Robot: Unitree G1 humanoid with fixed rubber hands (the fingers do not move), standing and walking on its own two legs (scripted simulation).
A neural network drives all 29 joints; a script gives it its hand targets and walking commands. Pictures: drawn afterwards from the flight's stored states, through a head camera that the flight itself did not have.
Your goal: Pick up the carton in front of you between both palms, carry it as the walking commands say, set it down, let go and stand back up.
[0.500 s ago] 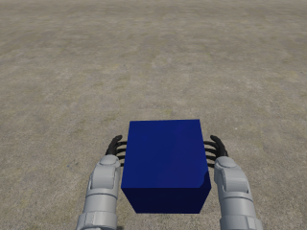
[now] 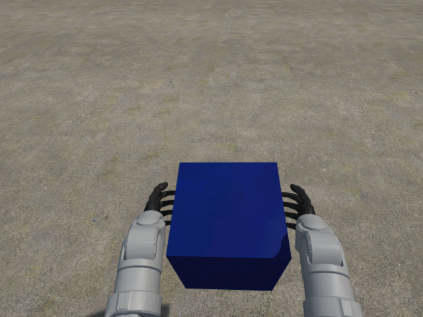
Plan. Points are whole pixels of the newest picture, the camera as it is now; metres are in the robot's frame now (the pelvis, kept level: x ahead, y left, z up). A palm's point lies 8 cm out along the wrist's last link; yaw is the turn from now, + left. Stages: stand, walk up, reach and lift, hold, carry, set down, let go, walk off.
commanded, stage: hold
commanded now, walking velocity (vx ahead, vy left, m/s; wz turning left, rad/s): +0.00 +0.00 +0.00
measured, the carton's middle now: (228, 229) +0.32 +0.00 -0.05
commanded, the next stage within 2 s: set down in 0.92 s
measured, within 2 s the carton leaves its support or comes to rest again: neither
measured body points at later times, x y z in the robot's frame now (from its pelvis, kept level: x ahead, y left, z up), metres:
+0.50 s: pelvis -0.01 +0.02 +0.01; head -0.06 +0.03 +0.45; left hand +0.31 +0.14 +0.04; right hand +0.28 -0.16 +0.05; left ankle +0.05 +0.12 -0.74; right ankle -0.01 -0.10 -0.74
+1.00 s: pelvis +0.01 +0.02 +0.01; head -0.04 +0.03 +0.45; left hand +0.32 +0.14 +0.05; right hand +0.30 -0.16 +0.05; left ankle +0.05 +0.12 -0.74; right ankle -0.01 -0.10 -0.74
